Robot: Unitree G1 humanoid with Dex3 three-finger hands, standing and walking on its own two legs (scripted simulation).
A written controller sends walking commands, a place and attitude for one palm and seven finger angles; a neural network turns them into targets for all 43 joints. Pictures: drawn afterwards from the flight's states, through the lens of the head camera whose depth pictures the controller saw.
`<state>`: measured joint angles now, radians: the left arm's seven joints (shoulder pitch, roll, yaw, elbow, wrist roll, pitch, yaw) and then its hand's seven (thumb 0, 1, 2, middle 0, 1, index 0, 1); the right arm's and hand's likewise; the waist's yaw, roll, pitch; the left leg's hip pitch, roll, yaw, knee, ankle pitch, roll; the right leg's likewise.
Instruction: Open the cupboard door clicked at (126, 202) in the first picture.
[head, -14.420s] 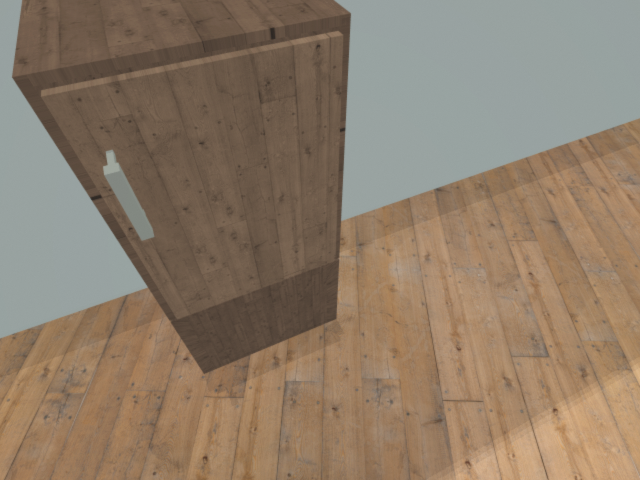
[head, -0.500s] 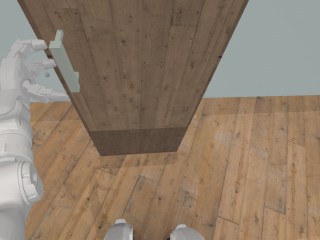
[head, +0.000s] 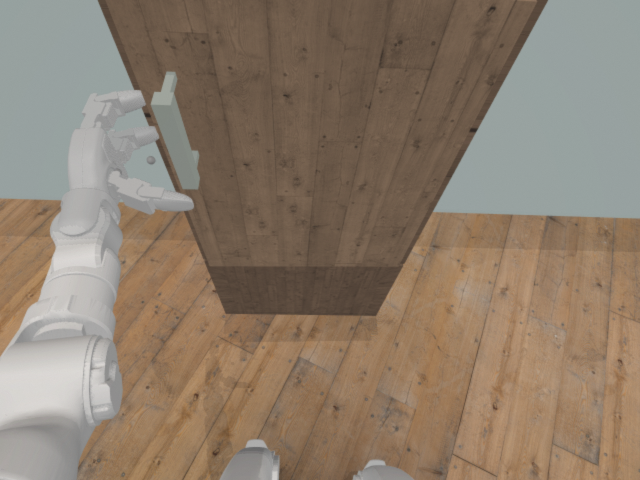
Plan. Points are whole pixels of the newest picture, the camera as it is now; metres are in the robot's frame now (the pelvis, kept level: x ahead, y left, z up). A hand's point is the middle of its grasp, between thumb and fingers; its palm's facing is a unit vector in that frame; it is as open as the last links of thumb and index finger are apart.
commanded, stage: slide the fingers in behind the handle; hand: left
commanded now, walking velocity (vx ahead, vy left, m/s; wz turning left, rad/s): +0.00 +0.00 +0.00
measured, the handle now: (181, 134) +0.52 +0.19 +0.09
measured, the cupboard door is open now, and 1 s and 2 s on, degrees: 1 2 4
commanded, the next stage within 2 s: move the hooked fingers beside the handle in 0.50 s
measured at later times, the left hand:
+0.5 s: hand (154, 162) +0.47 +0.21 +0.09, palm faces +0.13 -0.99 -0.01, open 15.1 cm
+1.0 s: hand (151, 167) +0.46 +0.21 +0.09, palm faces +0.11 -0.99 -0.01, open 15.1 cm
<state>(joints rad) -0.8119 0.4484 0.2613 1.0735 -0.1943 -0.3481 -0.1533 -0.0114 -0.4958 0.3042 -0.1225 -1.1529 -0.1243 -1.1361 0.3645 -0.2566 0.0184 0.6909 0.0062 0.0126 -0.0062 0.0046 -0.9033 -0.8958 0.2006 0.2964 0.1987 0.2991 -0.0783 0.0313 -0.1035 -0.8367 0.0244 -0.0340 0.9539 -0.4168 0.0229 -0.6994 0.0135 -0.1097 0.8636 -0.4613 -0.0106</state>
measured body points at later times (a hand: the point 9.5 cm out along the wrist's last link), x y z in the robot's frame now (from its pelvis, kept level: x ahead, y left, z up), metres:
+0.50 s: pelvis -0.01 +0.00 +0.00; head +0.09 +0.02 +0.44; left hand +0.46 +0.26 +0.09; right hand +0.04 -0.27 -0.12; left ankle +0.02 +0.10 -0.69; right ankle -0.03 -0.12 -0.69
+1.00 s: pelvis +0.00 +0.00 +0.00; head +0.09 +0.01 +0.44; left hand +0.45 +0.27 +0.09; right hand +0.04 -0.26 -0.12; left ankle +0.02 +0.10 -0.69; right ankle -0.03 -0.12 -0.69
